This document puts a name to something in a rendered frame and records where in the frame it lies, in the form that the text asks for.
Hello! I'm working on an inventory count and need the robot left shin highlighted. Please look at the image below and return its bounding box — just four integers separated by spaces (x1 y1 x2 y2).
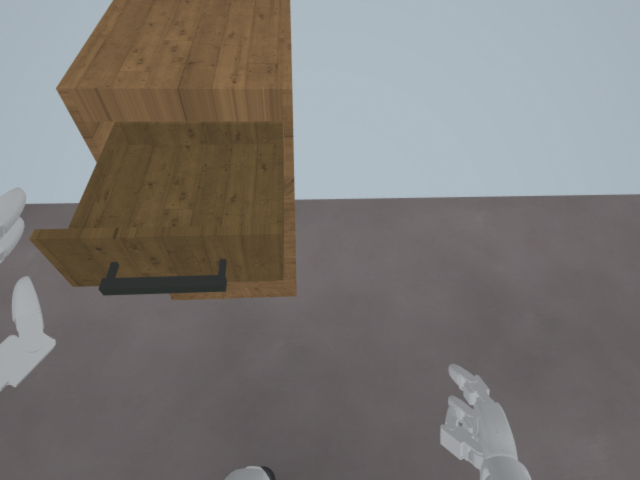
246 466 270 479

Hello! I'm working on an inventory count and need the cabinet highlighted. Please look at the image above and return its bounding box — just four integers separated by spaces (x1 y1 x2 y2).
56 0 297 300

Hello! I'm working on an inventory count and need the left robot hand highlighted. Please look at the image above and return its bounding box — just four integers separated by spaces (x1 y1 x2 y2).
0 187 56 391

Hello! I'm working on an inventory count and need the handle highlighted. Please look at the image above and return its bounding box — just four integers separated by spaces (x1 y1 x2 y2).
99 259 227 295

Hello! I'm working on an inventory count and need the drawer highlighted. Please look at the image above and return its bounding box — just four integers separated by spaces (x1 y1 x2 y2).
29 122 284 287

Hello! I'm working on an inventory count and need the right robot forearm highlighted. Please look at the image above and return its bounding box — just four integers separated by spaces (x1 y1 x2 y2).
480 456 531 480

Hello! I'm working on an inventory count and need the right robot hand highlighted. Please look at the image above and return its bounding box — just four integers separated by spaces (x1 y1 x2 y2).
440 364 518 471

